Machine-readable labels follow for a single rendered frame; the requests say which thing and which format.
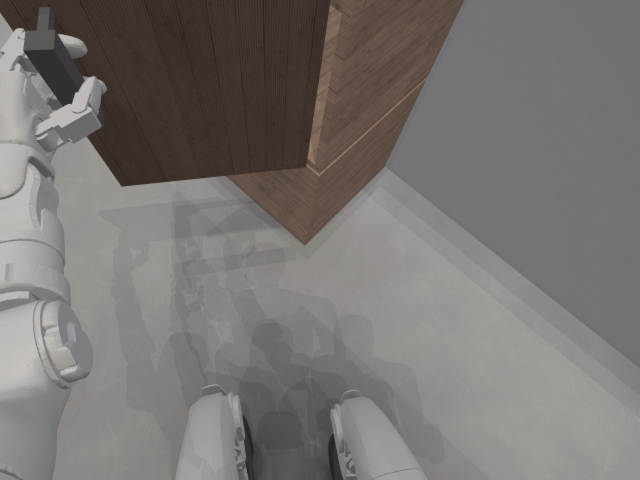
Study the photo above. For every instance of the cupboard door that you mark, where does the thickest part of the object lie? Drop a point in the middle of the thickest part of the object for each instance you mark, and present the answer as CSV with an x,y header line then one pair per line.
x,y
195,88

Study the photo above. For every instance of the robot left thigh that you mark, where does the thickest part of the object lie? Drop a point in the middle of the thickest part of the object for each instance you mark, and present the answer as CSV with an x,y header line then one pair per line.
x,y
214,427

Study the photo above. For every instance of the robot right shin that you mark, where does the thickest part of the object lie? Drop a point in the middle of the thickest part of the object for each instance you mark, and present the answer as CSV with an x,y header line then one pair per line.
x,y
346,463

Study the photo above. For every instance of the left robot forearm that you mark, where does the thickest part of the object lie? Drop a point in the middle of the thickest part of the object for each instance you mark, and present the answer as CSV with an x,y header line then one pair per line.
x,y
32,247

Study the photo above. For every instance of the handle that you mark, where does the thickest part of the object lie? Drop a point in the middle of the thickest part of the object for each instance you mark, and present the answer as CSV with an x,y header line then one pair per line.
x,y
46,51

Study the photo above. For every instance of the robot left upper arm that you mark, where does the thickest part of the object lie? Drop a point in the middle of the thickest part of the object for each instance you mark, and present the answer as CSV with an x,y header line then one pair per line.
x,y
43,353

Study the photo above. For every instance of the left robot hand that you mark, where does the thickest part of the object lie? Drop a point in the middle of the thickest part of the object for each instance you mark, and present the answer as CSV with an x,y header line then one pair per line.
x,y
23,107

